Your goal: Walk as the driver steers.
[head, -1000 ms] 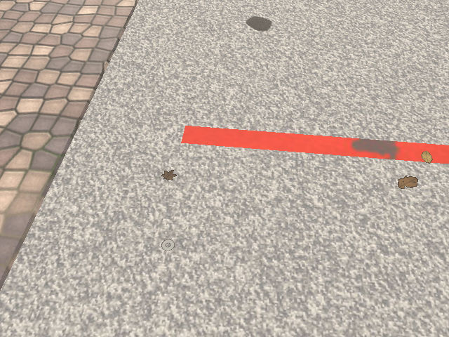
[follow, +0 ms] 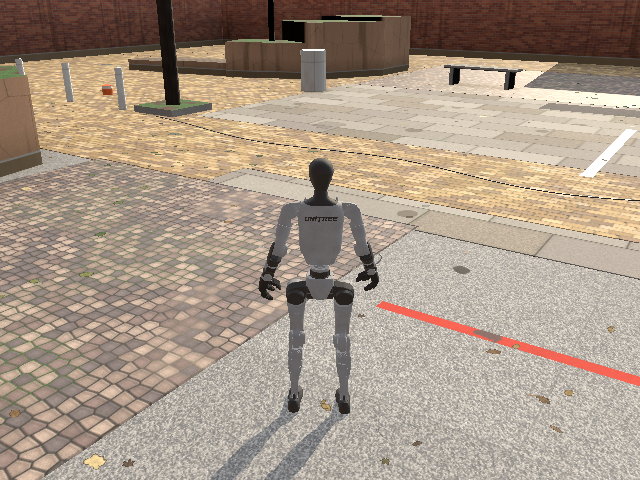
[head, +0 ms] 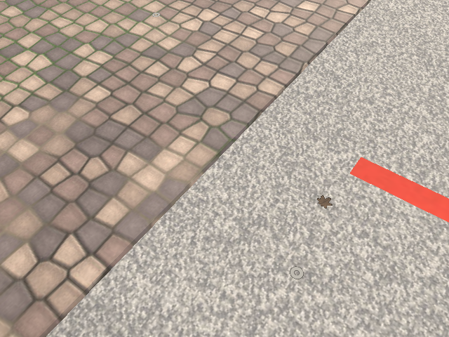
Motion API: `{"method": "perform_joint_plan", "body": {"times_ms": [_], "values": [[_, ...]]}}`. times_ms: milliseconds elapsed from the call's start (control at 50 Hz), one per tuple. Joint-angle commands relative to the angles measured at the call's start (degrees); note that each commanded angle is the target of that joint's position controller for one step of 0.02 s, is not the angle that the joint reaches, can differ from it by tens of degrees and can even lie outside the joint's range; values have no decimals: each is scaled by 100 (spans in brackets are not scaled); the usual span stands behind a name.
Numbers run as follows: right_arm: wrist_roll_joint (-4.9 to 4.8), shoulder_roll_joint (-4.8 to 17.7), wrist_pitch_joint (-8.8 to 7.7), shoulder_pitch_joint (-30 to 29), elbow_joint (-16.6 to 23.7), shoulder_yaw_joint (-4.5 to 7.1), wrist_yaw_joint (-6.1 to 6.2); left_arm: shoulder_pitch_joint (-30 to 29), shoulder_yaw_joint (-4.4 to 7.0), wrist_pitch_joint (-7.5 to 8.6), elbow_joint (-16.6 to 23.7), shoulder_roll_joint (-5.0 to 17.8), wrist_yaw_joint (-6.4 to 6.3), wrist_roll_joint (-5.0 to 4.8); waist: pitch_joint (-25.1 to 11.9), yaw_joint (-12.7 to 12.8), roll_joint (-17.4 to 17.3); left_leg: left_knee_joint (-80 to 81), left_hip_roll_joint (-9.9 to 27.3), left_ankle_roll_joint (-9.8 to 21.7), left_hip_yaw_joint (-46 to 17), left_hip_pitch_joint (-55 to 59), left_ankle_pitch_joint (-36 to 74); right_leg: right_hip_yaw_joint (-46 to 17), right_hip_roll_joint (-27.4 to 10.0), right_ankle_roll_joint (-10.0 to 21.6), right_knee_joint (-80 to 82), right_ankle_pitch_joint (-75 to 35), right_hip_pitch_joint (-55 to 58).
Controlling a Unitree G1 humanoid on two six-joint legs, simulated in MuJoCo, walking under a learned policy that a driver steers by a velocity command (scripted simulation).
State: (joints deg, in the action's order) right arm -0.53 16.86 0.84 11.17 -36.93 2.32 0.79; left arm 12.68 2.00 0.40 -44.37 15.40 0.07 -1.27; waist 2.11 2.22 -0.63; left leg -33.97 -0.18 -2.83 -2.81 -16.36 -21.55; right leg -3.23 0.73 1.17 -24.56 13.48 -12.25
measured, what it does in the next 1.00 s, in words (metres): walks ahead, turning right: left foot, then right foot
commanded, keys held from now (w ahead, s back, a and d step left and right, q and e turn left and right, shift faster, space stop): w+e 0.88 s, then w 0.12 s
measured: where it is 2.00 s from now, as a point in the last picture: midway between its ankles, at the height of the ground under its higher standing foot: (354, 216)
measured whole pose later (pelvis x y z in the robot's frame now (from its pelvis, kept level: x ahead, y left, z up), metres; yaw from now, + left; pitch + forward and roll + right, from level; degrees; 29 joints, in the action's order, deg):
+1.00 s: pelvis +0.49 -0.14 -0.02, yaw -32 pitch +2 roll +1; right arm 0.6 16.0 -7.4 4.0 -35.8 1.8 -1.1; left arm 21.8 3.8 1.4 -44.0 18.3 -0.7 -1.1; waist 0.9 4.1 0.7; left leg -29.3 -2.4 0.9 -1.2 -26.3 -6.2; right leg -13.7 5.8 3.4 -39.2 28.8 -5.8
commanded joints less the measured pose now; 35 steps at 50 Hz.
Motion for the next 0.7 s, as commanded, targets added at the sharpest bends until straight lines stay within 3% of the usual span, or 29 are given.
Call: {"method": "perform_joint_plan", "body": {"times_ms": [20, 40, 60, 80, 100, 120, 160, 180, 220, 300, 380, 420, 440, 460, 480, 500, 520, 540, 560, 580, 600, 620, 660, 700], "values": [[7, 565, -283, 308, 251, 207, 21, -250, 242, 83, 368, 1067, -14, -82, -246, -388, 741, 1501, -105, 328, 269, 1361, 1101, -1496, -917, 902, 845, 679, -597], [29, 702, -316, 785, 192, 252, 78, -398, 135, 157, 435, 718, 12, -24, -545, -653, 560, 1434, 427, 480, -157, 2335, 1034, -1315, -663, 567, 305, 902, -1227], [132, 1170, -323, 1280, 115, 372, 118, -557, -8, 258, 629, 188, 39, 15, -792, -809, -550, 1563, 1384, 906, -1364, 2981, 55, -384, 75, 116, -1040, 1264, -2241], [156, 1412, -330, 1427, 0, 482, 63, -801, 49, 336, 826, 483, 26, -67, -433, -936, -1179, 2191, 2224, 1540, -2603, 2491, -878, 1, 47, -10, -2071, 1968, -2874], [159, 1044, -402, 1294, 16, 385, 60, -768, 190, 351, 798, 861, 27, -133, 6, -874, -900, 2351, 2238, 1689, -2664, 2315, -1294, -267, -227, -11, -2963, 1876, -3296], [112, 757, -472, 1110, 25, 303, 64, -537, 236, 333, 673, 899, 48, -152, 210, -722, -878, 2392, 1997, 1526, -2290, 2339, -1208, -367, -300, 25, -3307, 1514, -3537], [53, 591, -554, 948, -19, 262, 50, -436, 252, 303, 596, 805, 82, -92, 426, -636, -796, 2516, 1793, 1325, -1511, 2413, -62, -446, -438, 7, -3509, 753, -3831], [87, 571, -575, 906, -18, 260, 47, -497, 230, 305, 609, 703, 115, -73, 446, -627, -662, 2558, 1660, 1251, -1099, 2272, 609, -388, -457, -31, -3519, 426, -3746], [119, 580, -588, 797, -17, 282, 36, -574, 163, 295, 673, 491, 185, -66, 369, -584, -546, 2610, 1485, 1217, -423, 2034, 1520, -148, -473, -175, -3288, -71, -3552], [52, 801, -586, 768, -138, 349, 40, -1054, 35, 294, 948, 283, 334, -15, 458, -675, -459, 2678, 1338, 1177, 464, 1464, 2047, 256, -535, -298, -2043, -964, -2816], [-54, 1061, -538, 963, -348, 435, 33, -1353, 47, 285, 1191, 426, 442, -28, 507, -629, -395, 2462, 1579, 1066, 830, 1643, 2792, 576, -378, 56, -1346, -855, -2336], [-65, 1212, -483, 923, -378, 474, 51, -1060, 164, 254, 1211, 659, 440, -14, 115, -332, -527, 1658, 1602, 924, 1093, 1890, 4934, 850, -21, 348, -1253, -491, -1663], [-70, 1263, -434, 888, -374, 482, 69, -434, 292, 229, 1081, 872, 415, -23, -323, 51, -546, 740, 1510, 812, 1264, 1833, 5842, 994, 244, 523, -1169, -428, -814], [-71, 1194, -420, 925, -335, 439, 93, 479, 478, 180, 853, 1174, 341, -53, -864, 532, -445, -486, 1324, 631, 1405, 1254, 5895, 947, 453, 745, -1023, -590, 604], [55, 887, -469, 1050, -212, 306, 101, 1321, 623, 88, 688, 1553, 207, -87, -1361, 825, 241, -2279, 1060, 381, 1331, -198, 3478, -274, -233, 1036, -971, -451, 2297], [138, 132, -610, 1656, 120, 60, 19, 1062, 658, 153, 828, 2131, 193, -53, -2197, 31, 1673, -4251, -125, 81, 548, -2174, -1280, -3977, -1806, 2149, 34, 1413, 3596], [-66, 800, -776, 873, 155, 166, -33, 1079, 523, 237, 956, 1571, 218, -40, -2328, 554, 858, -4667, -13, 188, -473, -2629, -1082, -4593, -1910, 2034, 854, 1992, 3498], [-247, 973, -848, 407, 323, 220, -60, 858, 448, 304, 863, 1329, 218, 11, -1368, 481, 688, -4498, 199, 295, -361, -3009, -497, -3804, -1785, 1778, 985, 1608, 2798], [-157, 902, -897, 337, 305, 180, -19, 524, 415, 341, 895, 1241, 212, 6, -851, 212, 163, -4049, 461, 351, -318, -2786, -22, -3137, -1543, 1634, 955, 868, 1912], [-1, 883, -902, 353, 252, 201, 17, 172, 384, 348, 962, 1112, 200, 46, -572, -32, 67, -3616, 616, 323, -309, -2446, 247, -2600, -1305, 1543, 942, 88, 1184], [49, 896, -844, 495, 206, 223, 10, -39, 342, 356, 1053, 1007, 176, 139, -508, -245, 234, -3456, 727, 306, -368, -2071, 446, -2266, -1124, 1518, 1050, -400, 704], [80, 871, -779, 575, 171, 223, -1, -149, 338, 362, 1071, 969, 157, 153, -464, -343, 336, -3300, 748, 240, -331, -1907, 529, -2111, -1050, 1565, 1165, -719, 412], [161, 737, -667, 591, 137, 190, -2, -92, 335, 400, 974, 952, 113, 83, -339, -394, 299, -2934, 728, 61, -185, -1807, 674, -1708, -940, 1623, 1271, -1309, -42], [210, 611, -630, 197, 274, 143, 15, 57, 350, 408, 864, 1032, 50, 57, -136, -299, 259, -2319, 650, -96, -90, -1966, 1219, -1421, -769, 1564, 1320, -1519, -281]]}}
